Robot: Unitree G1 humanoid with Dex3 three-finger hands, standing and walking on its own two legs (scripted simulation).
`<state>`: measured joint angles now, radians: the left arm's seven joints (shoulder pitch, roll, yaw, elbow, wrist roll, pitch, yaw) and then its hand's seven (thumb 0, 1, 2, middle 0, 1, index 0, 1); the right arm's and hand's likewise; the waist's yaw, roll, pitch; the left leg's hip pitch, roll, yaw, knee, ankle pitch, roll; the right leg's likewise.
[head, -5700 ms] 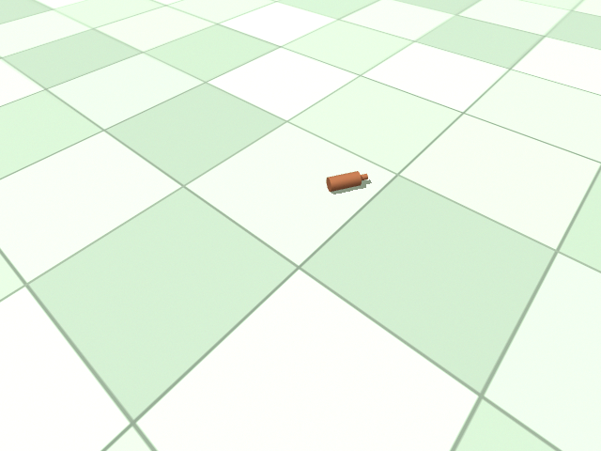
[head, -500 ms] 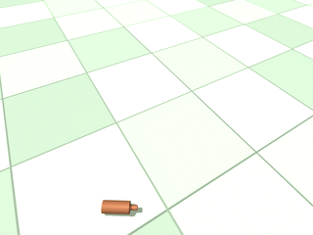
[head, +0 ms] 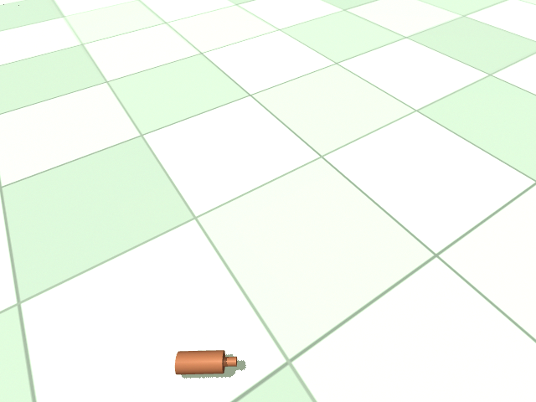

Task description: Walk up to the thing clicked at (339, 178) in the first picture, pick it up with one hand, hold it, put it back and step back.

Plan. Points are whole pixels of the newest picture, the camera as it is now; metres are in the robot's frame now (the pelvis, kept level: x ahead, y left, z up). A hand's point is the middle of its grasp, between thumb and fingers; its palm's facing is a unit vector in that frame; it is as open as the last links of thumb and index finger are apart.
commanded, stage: walk up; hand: left
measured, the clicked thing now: (207, 362) +0.40 +0.25 -0.74
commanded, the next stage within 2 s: none
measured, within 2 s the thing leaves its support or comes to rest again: neither
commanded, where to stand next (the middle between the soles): +0.04 +0.03 m, yaw +2 degrees
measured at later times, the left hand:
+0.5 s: hand out of the picture +0.08 +0.29 -0.15, palm faces -0.03 -0.89 -0.46, open 7.4 cm
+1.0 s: hand out of the picture +0.03 +0.30 -0.17, palm faces -0.13 -0.94 -0.32, open 7.4 cm
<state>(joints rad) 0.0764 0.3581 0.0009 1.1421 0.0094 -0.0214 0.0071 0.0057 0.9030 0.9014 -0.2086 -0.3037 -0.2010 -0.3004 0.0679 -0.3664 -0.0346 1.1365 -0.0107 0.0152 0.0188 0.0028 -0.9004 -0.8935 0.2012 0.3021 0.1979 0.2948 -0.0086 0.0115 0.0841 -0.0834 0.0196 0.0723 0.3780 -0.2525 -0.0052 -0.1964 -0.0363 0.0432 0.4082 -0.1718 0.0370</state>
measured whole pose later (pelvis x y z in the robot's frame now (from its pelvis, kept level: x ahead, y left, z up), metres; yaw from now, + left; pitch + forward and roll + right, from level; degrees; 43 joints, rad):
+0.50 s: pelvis -0.04 +0.02 -0.01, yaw +0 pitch -2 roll +0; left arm 0.04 0.37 0.03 1.01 0.01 -0.02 0.07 0.00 0.90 0.90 -0.21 -0.30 -0.20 -0.30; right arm 0.02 -0.43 -0.09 0.97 -0.02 0.09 0.04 0.00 -0.90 -0.89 0.20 0.30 0.20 0.29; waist -0.01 0.04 0.19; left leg -0.36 -0.03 -0.06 0.94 -0.47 0.01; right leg -0.30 -0.05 0.06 0.48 -0.15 0.03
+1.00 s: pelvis -0.04 +0.02 -0.01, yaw -5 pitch -3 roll +0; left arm 0.25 0.45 0.09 0.97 0.04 0.05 -0.09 0.01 0.91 0.90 -0.21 -0.30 -0.20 -0.30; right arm 0.36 -0.45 -0.09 0.92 -0.04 -0.06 0.00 0.00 -0.89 -0.89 0.21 0.30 0.20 0.30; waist -0.02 -0.06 0.09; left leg -0.13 0.09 0.04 0.52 -0.34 -0.02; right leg -0.35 -0.04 0.03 0.74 -0.40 0.00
